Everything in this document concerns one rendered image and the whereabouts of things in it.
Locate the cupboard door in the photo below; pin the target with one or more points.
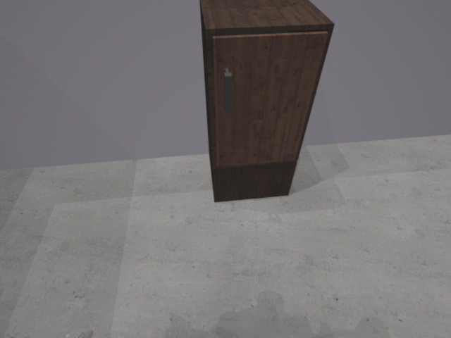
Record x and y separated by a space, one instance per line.
274 76

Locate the handle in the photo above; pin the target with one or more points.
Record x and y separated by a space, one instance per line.
228 82

